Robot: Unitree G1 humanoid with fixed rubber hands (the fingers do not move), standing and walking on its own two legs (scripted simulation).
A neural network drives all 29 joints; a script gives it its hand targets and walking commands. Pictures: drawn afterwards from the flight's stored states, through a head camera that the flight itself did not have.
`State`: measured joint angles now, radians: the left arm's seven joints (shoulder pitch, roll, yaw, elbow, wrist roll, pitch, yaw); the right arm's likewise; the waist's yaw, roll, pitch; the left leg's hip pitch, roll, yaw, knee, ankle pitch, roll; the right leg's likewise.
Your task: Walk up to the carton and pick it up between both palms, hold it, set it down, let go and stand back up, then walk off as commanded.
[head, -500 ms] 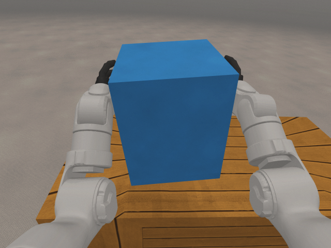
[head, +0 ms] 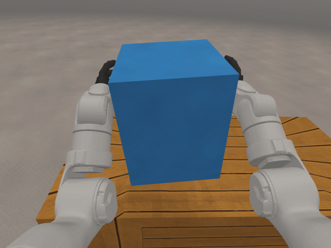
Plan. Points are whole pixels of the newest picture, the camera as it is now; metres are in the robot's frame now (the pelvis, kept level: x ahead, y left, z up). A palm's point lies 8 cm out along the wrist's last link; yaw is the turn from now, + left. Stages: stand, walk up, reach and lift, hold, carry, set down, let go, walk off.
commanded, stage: hold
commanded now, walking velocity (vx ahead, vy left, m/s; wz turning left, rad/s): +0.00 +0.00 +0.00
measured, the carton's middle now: (170, 110) +0.35 +0.01 +0.24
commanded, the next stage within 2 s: set down in 0.50 s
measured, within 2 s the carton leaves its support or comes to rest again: neither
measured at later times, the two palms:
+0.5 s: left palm (103, 91) +0.36 +0.16 +0.27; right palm (232, 88) +0.37 -0.13 +0.29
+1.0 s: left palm (95, 92) +0.38 +0.18 +0.26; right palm (218, 94) +0.39 -0.11 +0.26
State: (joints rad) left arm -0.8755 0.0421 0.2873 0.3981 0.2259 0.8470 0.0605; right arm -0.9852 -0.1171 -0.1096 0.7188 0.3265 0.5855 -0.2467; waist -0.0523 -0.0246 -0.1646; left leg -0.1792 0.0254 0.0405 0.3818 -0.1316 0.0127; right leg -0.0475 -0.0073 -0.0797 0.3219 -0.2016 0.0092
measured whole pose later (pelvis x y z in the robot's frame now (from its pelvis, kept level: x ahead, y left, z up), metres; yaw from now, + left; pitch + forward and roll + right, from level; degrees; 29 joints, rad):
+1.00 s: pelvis +0.00 -0.01 +0.00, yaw +0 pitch -6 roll +0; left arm -0.90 0.04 0.44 0.40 0.38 0.64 -0.11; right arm -0.98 0.01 -0.19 0.87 0.04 0.25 -0.17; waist -0.05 -0.11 -0.07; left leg -0.12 0.02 0.04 0.34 -0.12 0.00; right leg 0.00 -0.01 -0.08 0.32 -0.21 0.00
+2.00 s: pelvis +0.00 -0.01 +0.00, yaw +0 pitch -6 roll +0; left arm -0.78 0.04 0.30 0.50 0.34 0.45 -0.07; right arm -0.76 0.06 -0.26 0.80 -0.06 0.08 -0.16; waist -0.05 -0.13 0.04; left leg -0.11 0.02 0.04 0.34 -0.12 0.00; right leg 0.00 -0.01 -0.08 0.32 -0.21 0.00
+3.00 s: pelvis +0.02 -0.02 +0.00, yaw +0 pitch -5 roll +0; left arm -0.68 0.04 0.31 0.54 0.31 0.32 -0.12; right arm -0.61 0.12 -0.23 0.70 -0.11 0.01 -0.21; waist -0.05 -0.11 0.06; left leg -0.11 0.02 0.04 0.32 -0.13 -0.02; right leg -0.01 -0.01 -0.08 0.32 -0.23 -0.01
